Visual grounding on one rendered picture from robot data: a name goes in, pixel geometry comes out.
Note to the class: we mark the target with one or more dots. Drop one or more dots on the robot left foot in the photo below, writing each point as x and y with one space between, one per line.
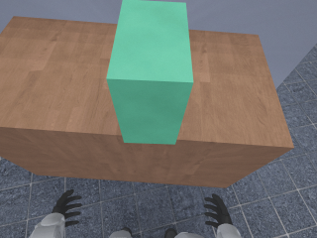
127 229

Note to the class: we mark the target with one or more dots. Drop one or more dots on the robot foot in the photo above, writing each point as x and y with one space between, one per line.
170 233
127 229

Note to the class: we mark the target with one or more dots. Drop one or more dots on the pedestal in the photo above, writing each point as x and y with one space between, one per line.
57 117

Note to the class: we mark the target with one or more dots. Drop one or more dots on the carton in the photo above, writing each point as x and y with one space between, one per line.
150 74

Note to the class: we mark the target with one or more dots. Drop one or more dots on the left robot hand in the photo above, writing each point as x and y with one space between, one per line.
62 207

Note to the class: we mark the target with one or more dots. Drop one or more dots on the right robot forearm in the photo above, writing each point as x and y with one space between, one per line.
228 231

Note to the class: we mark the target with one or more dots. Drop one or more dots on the right robot hand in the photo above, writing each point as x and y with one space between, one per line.
222 216

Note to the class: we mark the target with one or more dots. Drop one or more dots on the left robot forearm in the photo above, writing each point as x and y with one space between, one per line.
52 226

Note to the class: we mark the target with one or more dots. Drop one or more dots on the robot right foot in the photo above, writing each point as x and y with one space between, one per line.
170 233

